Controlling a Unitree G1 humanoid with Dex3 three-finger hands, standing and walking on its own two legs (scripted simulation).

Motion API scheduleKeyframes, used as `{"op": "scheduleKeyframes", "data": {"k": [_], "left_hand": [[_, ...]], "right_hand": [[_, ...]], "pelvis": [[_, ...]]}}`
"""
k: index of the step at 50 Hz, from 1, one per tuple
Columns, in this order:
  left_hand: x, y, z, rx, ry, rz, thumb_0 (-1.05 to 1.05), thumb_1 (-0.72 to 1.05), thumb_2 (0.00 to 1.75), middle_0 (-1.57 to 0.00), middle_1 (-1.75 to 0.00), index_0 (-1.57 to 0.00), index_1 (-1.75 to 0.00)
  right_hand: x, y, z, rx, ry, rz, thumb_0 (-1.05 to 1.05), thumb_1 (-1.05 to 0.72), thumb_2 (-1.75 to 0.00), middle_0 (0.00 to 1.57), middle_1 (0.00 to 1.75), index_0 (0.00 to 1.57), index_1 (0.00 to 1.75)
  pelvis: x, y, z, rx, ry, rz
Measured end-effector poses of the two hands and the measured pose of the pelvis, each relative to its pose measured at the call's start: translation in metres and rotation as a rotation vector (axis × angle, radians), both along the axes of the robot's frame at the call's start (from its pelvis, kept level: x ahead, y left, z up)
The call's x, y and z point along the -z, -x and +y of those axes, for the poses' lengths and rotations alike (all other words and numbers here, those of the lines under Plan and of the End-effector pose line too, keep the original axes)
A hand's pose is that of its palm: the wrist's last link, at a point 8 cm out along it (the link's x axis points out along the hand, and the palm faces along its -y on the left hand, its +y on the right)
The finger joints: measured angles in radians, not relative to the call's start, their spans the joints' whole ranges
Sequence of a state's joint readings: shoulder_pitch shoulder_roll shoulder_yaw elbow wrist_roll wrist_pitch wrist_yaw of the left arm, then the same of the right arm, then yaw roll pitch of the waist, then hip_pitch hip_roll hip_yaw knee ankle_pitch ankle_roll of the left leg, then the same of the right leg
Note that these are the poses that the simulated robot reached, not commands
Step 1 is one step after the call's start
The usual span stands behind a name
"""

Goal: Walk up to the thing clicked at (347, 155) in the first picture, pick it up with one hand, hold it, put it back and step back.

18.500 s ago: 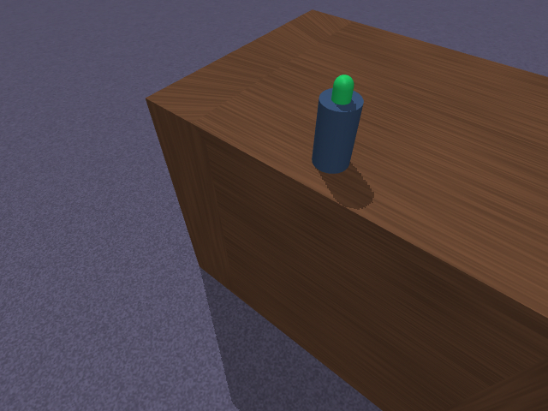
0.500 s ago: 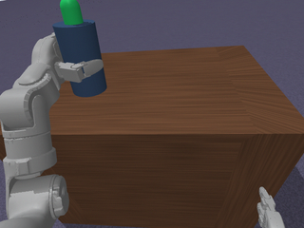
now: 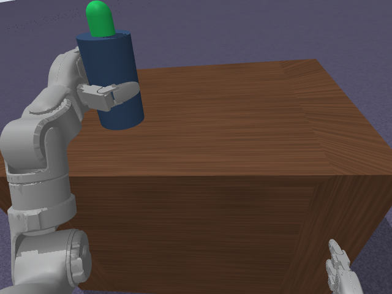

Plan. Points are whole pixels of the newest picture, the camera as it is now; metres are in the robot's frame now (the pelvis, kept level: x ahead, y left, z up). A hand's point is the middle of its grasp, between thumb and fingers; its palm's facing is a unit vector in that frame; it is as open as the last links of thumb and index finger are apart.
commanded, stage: hold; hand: left
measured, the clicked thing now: (111, 68) +0.34 +0.14 +0.35
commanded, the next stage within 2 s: crouch in 0.46 s
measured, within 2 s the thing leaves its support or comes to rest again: neither
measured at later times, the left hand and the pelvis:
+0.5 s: hand (106, 79) +0.33 +0.15 +0.33, palm faces +0.09 -1.00 -0.03, open 10.8 cm; pelvis -0.01 +0.00 +0.00, yaw +0 degrees
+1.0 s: hand (121, 104) +0.39 +0.17 +0.26, palm faces +0.17 -0.99 +0.02, open 10.8 cm; pelvis -0.02 -0.01 +0.00, yaw +0 degrees
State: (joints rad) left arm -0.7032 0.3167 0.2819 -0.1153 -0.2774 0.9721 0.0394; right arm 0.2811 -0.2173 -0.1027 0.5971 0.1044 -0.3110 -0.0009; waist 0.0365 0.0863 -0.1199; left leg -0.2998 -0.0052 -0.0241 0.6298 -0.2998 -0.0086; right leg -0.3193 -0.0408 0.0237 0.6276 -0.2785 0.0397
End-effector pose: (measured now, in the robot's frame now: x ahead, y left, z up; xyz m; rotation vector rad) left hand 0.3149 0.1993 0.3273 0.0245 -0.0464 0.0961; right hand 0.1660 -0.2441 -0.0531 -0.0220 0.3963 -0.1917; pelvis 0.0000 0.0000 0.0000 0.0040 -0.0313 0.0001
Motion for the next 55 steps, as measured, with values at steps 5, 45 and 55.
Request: {"op": "scheduleKeyframes", "data": {"k": [5,45,55], "left_hand": [[-0.013,-0.001,0.001,-0.026,0.007,-0.044,0.01,-0.46,1.11,-0.74,-1.03,-0.64,-1.01],[0.037,-0.026,0.013,-0.06,0.05,0.126,0.01,-0.48,1.14,-0.74,-1.04,-0.65,-1.02],[0.079,-0.057,0.025,-0.104,0.052,0.108,0.01,-0.48,1.14,-0.74,-1.04,-0.65,-1.02]], "right_hand": [[0.003,0.002,-0.008,0.029,0.016,0.017,-0.01,0.52,-0.07,0.05,0.05,0.05,0.05],[-0.001,0.027,-0.021,0.044,0.079,0.023,-0.01,0.55,-0.06,0.06,0.05,0.05,0.05],[0.005,0.044,-0.031,0.089,0.144,0.086,-0.01,0.55,-0.06,0.06,0.05,0.05,0.05]], "pelvis": [[0.001,0.0,0.0,0.0,0.001,-0.002],[0.001,0.019,-0.004,-0.001,-0.006,0.0],[0.003,0.019,-0.006,0.006,0.002,0.038]]}}
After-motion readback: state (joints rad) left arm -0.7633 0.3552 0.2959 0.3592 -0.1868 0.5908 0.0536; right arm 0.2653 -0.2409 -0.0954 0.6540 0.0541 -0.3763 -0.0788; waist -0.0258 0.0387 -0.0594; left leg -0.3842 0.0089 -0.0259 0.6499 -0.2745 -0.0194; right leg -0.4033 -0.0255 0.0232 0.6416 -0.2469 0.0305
